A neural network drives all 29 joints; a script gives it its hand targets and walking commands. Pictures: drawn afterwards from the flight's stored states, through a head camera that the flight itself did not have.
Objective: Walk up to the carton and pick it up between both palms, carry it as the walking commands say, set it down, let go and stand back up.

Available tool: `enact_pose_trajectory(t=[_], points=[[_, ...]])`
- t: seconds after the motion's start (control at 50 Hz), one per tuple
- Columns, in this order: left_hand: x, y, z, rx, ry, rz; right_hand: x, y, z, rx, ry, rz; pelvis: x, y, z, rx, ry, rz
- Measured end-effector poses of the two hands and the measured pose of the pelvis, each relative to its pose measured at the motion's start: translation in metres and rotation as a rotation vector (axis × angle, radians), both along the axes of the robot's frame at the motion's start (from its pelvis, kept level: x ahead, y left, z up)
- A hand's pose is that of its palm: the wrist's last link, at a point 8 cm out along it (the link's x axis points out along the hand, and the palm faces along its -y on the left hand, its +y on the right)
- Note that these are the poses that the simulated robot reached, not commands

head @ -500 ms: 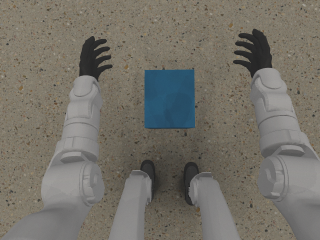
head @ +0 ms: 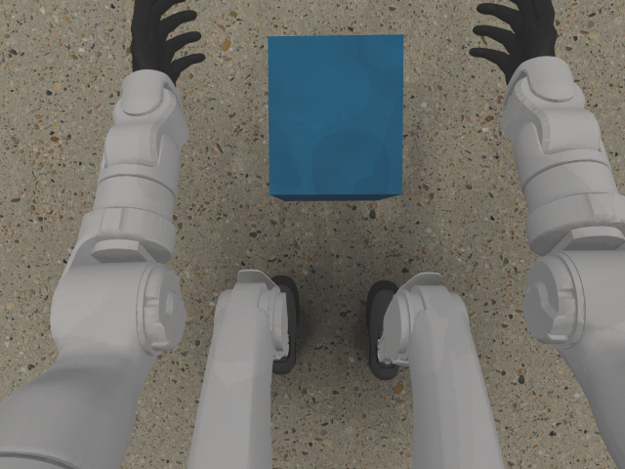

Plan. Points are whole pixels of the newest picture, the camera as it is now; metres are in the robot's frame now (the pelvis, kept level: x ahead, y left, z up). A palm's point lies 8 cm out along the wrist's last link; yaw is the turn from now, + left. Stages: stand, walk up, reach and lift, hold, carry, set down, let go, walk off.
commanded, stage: reach and lift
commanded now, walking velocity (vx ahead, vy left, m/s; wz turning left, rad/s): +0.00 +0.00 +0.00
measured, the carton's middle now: (332, 133) +0.52 +0.01 -0.38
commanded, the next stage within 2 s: none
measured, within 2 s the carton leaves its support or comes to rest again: neither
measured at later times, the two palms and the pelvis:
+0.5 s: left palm (207, 116) +0.52 +0.19 -0.26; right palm (467, 107) +0.53 -0.18 -0.25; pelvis -0.01 +0.00 -0.10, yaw +0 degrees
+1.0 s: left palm (220, 122) +0.52 +0.19 -0.31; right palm (450, 116) +0.53 -0.17 -0.31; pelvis -0.02 +0.00 -0.14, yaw +0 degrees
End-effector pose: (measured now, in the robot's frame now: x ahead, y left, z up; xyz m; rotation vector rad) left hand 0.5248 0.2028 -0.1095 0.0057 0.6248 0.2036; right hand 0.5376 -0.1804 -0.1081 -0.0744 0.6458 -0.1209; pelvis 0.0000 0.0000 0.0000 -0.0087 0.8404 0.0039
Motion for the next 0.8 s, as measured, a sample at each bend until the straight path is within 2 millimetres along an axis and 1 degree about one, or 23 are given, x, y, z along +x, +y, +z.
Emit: enact_pose_trajectory(t=[0.12, 0.32, 0.54, 0.68, 0.74, 0.8], points=[[0.002, -0.001, -0.034, 0.004, 0.016, -0.007, 0.001, 0.002, -0.033, 0.004, 0.012, -0.002, -0.002, 0.0, -0.027, -0.003, -0.012, 0.001], [-0.005, -0.008, -0.099, -0.005, 0.05, -0.01, -0.004, 0.002, -0.094, 0.005, 0.034, -0.008, -0.003, -0.001, -0.068, -0.003, -0.044, -0.001], [-0.009, -0.008, -0.162, -0.01, 0.085, -0.011, -0.008, 0.006, -0.157, 0.005, 0.068, 0.001, -0.009, -0.003, -0.11, 0.001, -0.109, -0.001], [-0.009, -0.009, -0.192, -0.013, 0.087, -0.016, -0.012, 0.007, -0.192, 0.003, 0.088, 0.003, -0.014, -0.003, -0.131, 0.001, -0.157, 0.002], [-0.008, -0.011, -0.201, -0.013, 0.089, -0.017, -0.011, 0.006, -0.2, 0.0, 0.08, 0.002, -0.016, -0.002, -0.138, 0.002, -0.18, 0.002], [-0.007, -0.012, -0.206, -0.013, 0.09, -0.015, -0.009, 0.006, -0.203, 0.001, 0.073, 0.006, -0.017, -0.002, -0.142, 0.003, -0.2, 0.0]])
